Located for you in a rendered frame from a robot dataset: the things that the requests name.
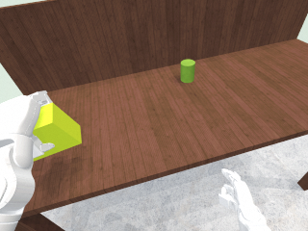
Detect sponge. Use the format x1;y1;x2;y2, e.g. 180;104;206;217
33;102;82;162

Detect right robot forearm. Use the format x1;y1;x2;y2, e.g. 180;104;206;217
237;202;271;231

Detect robot left hand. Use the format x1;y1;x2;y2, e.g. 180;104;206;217
0;90;55;159

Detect table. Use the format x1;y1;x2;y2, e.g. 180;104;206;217
0;0;308;231

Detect left robot forearm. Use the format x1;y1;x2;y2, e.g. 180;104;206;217
0;134;36;231

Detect robot right hand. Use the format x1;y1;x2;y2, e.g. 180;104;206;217
218;168;254;212

